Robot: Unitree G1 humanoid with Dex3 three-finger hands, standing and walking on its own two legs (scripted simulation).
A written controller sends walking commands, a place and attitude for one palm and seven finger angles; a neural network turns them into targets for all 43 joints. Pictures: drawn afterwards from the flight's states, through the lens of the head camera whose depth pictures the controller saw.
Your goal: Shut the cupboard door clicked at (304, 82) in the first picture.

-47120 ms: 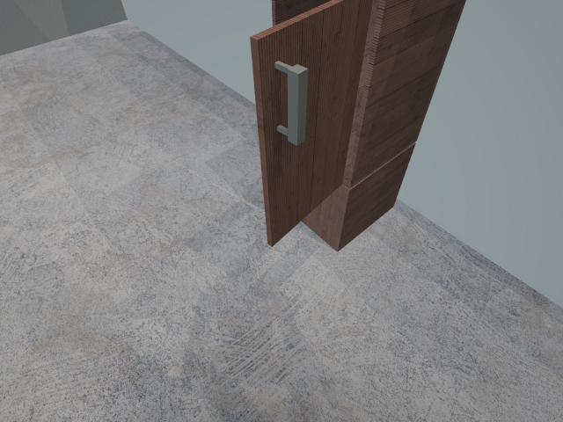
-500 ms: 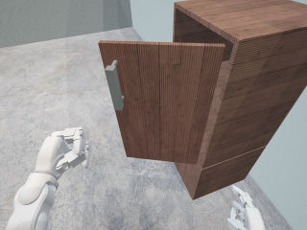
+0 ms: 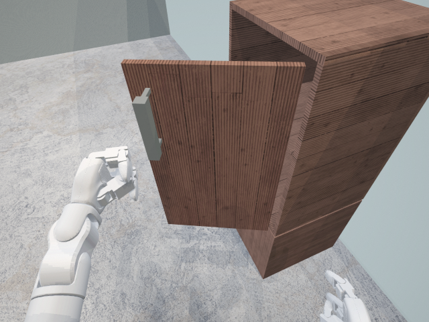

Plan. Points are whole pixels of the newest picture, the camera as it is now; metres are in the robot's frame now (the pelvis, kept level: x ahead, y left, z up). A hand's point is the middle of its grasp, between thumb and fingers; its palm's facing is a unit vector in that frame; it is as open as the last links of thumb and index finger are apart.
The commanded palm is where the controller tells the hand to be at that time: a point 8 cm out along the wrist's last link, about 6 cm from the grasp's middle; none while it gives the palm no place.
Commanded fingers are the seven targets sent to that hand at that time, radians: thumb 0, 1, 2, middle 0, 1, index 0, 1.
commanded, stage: bring the fist close to the handle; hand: left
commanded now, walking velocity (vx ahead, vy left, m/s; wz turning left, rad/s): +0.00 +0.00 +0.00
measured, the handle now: (151, 125) +0.48 +0.18 +0.13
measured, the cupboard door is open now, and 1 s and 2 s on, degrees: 62 62 44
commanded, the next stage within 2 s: push the door shut along its arc in 0.74 s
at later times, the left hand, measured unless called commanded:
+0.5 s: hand (152, 155) +0.38 +0.15 +0.13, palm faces +0.00 -1.00 -0.02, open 3.1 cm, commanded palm +0.35 +0.20 +0.14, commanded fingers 0.00 0.90 0.90 -1.30 -1.50 -1.30 -1.50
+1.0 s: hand (153, 150) +0.39 +0.15 +0.14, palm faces -0.03 -1.00 -0.04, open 3.1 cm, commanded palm +0.37 +0.20 +0.14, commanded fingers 0.00 0.90 0.90 -1.30 -1.50 -1.30 -1.50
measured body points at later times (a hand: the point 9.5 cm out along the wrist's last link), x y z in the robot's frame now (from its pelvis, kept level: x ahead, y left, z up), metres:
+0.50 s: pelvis +0.00 +0.00 +0.00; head +0.00 -0.02 +0.45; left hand +0.38 +0.21 +0.14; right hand +0.12 -0.25 -0.10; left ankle +0.04 +0.12 -0.73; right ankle -0.03 -0.11 -0.73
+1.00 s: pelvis -0.01 +0.00 +0.00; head +0.00 -0.02 +0.45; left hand +0.38 +0.20 +0.14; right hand +0.14 -0.25 -0.10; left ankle +0.04 +0.12 -0.73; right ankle -0.03 -0.11 -0.73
